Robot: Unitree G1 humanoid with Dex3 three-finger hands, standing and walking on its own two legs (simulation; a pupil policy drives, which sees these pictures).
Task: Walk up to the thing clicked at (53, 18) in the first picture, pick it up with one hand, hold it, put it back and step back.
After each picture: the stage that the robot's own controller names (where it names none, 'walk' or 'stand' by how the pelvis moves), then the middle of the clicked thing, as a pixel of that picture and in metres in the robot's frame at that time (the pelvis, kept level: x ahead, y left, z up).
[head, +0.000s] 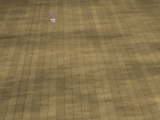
stand; (52, 18) +1.85 +0.48 -0.72
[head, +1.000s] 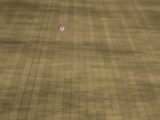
walk; (62, 26) +1.73 +0.27 -0.71
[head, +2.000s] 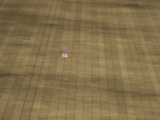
walk; (65, 52) +1.11 +0.21 -0.71
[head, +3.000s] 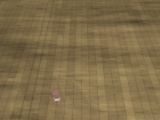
walk; (56, 95) +0.64 +0.25 -0.71
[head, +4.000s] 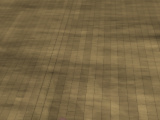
stand; out of the picture +0.40 +0.26 -0.71
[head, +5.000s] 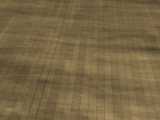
stand; out of the picture +0.36 +0.22 -0.72
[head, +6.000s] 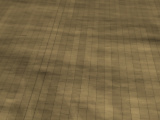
stand; out of the picture +0.36 +0.23 -0.72
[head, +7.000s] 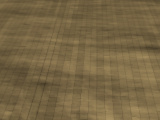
stand; out of the picture +0.33 +0.23 -0.72
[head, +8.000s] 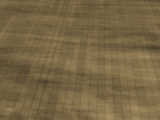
stand; out of the picture +0.34 +0.23 -0.73
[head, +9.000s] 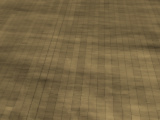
stand; out of the picture +0.34 +0.23 -0.72
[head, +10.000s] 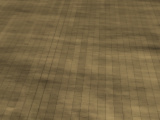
go down; out of the picture +0.34 +0.23 -0.73
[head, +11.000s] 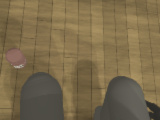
go down; (17, 58) +0.41 +0.30 -0.31
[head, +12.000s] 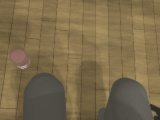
approach; (21, 59) +0.40 +0.30 -0.30
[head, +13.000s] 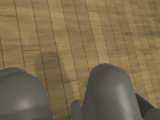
close in; out of the picture +0.36 +0.34 -0.21
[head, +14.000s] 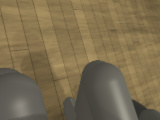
close; out of the picture +0.37 +0.33 -0.21
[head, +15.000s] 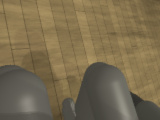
lift; out of the picture +0.35 +0.33 -0.22
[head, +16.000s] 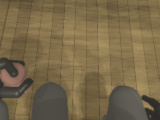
lift; (17, 80) +0.31 +0.25 -0.05
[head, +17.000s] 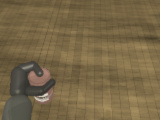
hold; (41, 86) +0.33 +0.17 +0.03
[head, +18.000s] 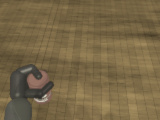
hold; (40, 87) +0.33 +0.18 +0.00
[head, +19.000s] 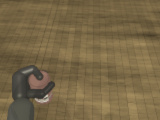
crouch; (41, 88) +0.33 +0.18 -0.01
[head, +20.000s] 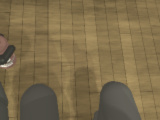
crouch; (1, 53) +0.42 +0.28 -0.10
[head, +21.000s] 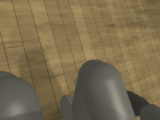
lower; out of the picture +0.38 +0.35 -0.22
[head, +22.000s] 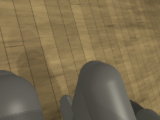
lower; out of the picture +0.38 +0.35 -0.22
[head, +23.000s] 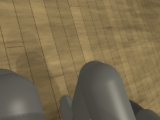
lower; out of the picture +0.37 +0.35 -0.22
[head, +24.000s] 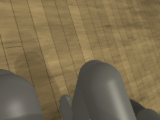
lower; out of the picture +0.37 +0.35 -0.21
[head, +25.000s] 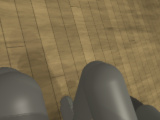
open; out of the picture +0.36 +0.33 -0.22
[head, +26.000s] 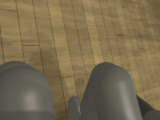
stand; out of the picture +0.37 +0.32 -0.22
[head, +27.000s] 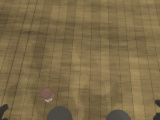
walk; (47, 94) +0.40 +0.25 -0.52
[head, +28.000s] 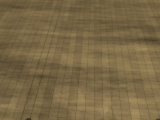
stand; out of the picture +0.36 +0.23 -0.66
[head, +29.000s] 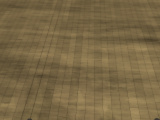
stand; out of the picture +0.36 +0.23 -0.67
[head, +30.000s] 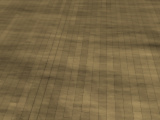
stand; out of the picture +0.38 +0.22 -0.72
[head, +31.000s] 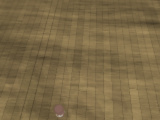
walk; (59, 111) +0.42 +0.20 -0.69
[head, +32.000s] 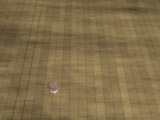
walk; (54, 87) +0.59 +0.23 -0.70
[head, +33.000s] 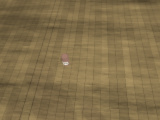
walk; (65, 59) +0.95 +0.27 -0.70
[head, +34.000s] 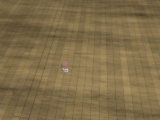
stand; (65, 66) +0.98 +0.24 -0.71
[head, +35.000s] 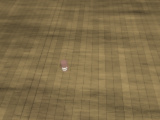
stand; (64, 65) +1.00 +0.25 -0.72
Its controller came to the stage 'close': yes
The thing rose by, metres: 0.71
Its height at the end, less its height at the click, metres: +0.00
